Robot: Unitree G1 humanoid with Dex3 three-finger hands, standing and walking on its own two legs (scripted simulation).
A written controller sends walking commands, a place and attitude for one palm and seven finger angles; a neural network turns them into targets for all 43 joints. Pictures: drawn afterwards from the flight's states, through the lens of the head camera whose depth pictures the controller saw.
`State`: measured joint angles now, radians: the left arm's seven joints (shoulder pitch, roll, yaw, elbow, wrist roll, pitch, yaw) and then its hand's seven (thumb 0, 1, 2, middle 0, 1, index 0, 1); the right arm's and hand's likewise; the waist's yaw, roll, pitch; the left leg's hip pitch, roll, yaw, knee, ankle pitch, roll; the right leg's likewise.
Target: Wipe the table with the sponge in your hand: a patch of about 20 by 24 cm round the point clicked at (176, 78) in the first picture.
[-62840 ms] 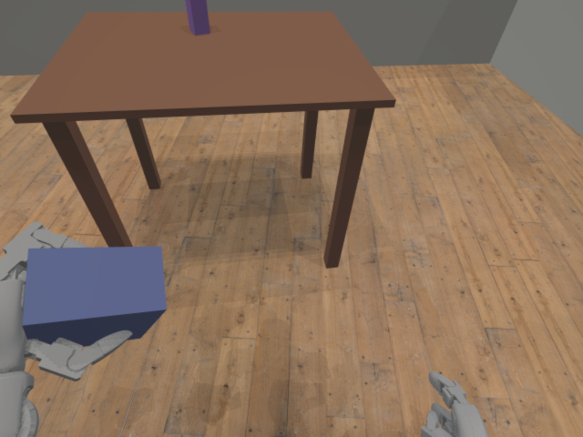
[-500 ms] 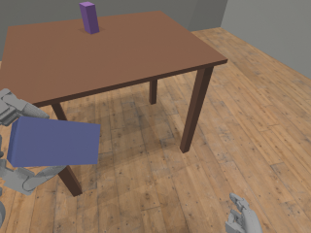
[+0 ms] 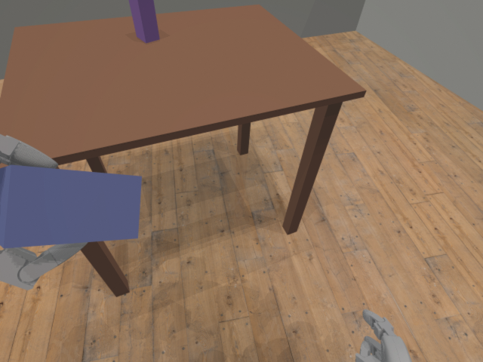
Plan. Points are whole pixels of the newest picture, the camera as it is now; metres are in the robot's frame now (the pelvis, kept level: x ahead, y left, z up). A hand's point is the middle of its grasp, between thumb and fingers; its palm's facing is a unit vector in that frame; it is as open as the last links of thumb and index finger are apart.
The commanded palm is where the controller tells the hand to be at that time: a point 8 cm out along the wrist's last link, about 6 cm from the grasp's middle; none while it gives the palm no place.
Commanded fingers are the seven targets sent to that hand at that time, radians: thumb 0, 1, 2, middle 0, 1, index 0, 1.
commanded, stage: stop stepping back and stand still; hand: left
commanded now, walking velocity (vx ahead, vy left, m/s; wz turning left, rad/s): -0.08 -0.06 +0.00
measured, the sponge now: (77, 203) +0.24 +0.21 +0.21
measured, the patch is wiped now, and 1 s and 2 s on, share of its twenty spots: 1.00 1.00 1.00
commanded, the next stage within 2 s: stand and wait in 0.18 s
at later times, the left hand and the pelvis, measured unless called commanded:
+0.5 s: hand (4, 197) +0.21 +0.25 +0.25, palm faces +0.50 -0.78 -0.38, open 10.5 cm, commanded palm +0.15 +0.29 +0.26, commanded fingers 0.00 0.10 1.30 -1.20 -1.60 -1.20 -1.60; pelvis -0.01 +0.01 +0.01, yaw +0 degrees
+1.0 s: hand (19, 203) +0.21 +0.24 +0.24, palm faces +0.47 -0.80 -0.38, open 10.5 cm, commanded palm +0.15 +0.29 +0.26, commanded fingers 0.00 0.10 1.30 -1.20 -1.60 -1.20 -1.60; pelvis -0.01 +0.01 +0.01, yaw -1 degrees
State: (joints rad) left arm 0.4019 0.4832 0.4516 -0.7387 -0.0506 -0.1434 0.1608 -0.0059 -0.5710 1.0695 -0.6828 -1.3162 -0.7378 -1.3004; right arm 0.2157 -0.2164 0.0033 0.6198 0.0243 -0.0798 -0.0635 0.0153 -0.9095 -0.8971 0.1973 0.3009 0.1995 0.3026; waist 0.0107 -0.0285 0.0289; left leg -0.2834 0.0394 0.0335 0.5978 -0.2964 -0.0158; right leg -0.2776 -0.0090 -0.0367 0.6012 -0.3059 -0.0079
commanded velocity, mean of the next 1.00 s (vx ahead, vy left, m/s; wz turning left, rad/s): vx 0.00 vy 0.00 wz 0.00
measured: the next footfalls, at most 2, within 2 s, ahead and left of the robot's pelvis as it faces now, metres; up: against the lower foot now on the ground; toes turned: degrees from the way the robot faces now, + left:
none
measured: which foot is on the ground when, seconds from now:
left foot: down 0.00-1.00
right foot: down 0.00-1.00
